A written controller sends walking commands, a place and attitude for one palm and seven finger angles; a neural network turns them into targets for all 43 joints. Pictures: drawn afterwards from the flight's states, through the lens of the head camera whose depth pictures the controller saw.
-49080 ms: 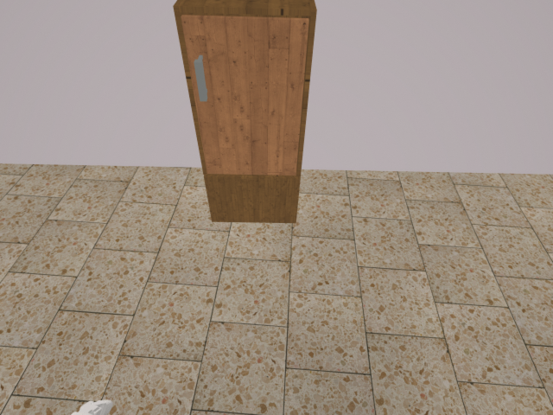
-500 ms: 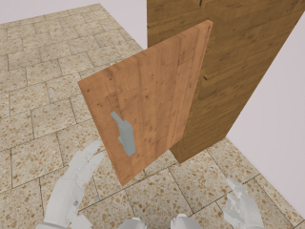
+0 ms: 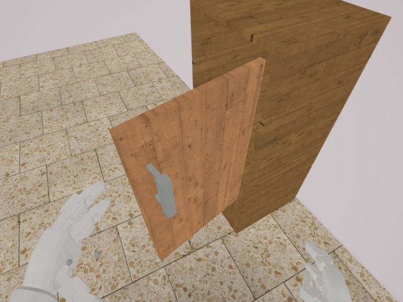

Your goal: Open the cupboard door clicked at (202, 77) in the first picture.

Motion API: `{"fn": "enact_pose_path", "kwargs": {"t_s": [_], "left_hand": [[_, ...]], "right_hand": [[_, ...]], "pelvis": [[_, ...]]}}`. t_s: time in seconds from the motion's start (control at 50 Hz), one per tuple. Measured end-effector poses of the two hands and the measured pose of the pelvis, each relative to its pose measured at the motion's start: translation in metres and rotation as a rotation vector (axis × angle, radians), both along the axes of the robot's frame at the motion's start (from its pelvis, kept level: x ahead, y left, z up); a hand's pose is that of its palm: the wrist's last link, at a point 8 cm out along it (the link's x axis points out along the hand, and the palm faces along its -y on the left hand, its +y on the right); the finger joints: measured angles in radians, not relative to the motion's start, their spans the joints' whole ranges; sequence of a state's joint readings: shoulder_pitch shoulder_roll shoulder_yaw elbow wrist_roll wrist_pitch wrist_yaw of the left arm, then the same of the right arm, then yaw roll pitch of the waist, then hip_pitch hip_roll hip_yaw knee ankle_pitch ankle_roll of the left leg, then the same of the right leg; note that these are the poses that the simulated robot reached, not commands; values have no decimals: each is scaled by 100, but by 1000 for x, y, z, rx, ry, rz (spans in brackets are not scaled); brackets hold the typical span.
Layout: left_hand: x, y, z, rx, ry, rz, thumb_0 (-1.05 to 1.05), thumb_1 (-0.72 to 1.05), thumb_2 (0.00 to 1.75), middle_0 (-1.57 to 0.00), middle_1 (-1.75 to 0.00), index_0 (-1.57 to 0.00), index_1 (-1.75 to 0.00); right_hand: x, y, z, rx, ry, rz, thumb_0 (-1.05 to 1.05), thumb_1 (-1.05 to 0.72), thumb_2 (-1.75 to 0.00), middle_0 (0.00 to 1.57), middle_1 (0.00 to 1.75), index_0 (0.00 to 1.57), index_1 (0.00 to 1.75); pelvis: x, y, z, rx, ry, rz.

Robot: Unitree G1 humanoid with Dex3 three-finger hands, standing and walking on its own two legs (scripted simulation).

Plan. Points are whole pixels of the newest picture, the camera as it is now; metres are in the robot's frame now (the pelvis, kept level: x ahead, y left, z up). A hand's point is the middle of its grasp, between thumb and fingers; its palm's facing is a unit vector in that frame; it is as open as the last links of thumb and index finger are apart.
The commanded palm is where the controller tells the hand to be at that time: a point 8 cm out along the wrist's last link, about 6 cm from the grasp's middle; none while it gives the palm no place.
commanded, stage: draw the hand back to the body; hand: left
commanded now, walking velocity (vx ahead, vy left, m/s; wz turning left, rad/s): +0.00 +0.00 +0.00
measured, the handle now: (161, 191) +0.33 +0.11 +0.04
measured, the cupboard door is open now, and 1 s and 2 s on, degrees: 100 100 100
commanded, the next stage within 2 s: step back with the hand held close in 1.16 s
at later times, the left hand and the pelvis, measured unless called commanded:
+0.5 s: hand (24, 209) +0.21 +0.27 +0.17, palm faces +0.34 -0.85 -0.40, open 12.5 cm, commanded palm +0.16 +0.31 +0.19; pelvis +0.03 +0.03 +0.05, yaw +0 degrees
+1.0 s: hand out of the picture +0.22 +0.29 +0.21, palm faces +0.42 -0.82 -0.38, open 7.6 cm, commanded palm +0.17 +0.33 +0.23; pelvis +0.03 +0.04 +0.06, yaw -1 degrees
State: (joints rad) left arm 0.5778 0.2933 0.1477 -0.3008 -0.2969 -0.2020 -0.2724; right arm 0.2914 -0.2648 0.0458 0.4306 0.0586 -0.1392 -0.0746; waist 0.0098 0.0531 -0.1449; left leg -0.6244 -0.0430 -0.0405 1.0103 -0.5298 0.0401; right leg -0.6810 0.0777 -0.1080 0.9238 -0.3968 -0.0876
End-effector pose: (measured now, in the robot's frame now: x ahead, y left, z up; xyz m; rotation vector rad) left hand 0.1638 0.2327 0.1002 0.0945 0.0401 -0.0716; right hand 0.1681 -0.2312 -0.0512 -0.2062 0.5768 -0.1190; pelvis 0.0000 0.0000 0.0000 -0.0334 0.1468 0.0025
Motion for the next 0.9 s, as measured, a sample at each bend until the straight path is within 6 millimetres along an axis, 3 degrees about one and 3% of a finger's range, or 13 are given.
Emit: {"fn": "enact_pose_path", "kwargs": {"t_s": [0.1,0.2,0.36,0.54,0.72,0.9], "left_hand": [[2,13,23,18,-68,1,-1,-47,32,-15,-30,-16,-31],[5,33,38,189,-38,196,-1,-37,36,-16,-30,-16,-31],[-2,47,60,279,-15,328,-1,-12,46,-17,-30,-17,-31],[13,79,96,341,-118,422,0,18,59,-18,-30,-18,-31],[20,95,121,361,-195,442,0,49,73,-19,-30,-20,-31],[18,105,141,375,-272,488,1,77,85,-20,-30,-21,-31]], "right_hand": [[7,4,11,-3,-31,2,1,-90,-90,20,30,20,30],[13,15,20,-16,-18,-13,1,-90,-90,20,30,20,30],[20,41,24,-2,30,24,1,-90,-90,20,30,20,30],[34,62,30,15,49,75,1,-90,-90,20,30,20,30],[42,60,41,0,54,76,1,-90,-90,20,30,20,30],[37,50,43,-11,76,68,1,-90,-90,20,30,20,30]], "pelvis": [[4,4,7,-7,-25,3],[9,10,19,-10,-59,-5],[22,26,36,-3,-105,-3],[31,37,49,1,-153,-4],[35,40,57,1,-184,-16],[31,39,60,2,-204,-18]]}}
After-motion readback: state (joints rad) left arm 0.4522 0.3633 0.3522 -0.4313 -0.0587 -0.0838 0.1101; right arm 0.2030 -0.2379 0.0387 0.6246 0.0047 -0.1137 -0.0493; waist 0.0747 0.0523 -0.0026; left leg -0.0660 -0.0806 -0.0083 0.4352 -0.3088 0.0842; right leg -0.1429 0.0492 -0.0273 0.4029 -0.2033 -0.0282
